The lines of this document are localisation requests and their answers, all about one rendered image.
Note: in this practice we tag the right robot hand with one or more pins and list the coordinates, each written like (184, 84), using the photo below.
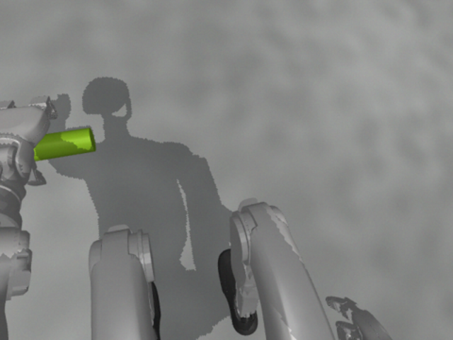
(365, 326)

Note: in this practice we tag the left robot arm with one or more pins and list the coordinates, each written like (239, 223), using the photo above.
(16, 160)

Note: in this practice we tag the bottle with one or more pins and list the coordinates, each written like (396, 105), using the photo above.
(67, 143)

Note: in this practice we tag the left robot hand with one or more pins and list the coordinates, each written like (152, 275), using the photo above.
(29, 123)

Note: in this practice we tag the right robot foot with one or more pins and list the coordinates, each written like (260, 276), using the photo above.
(244, 326)

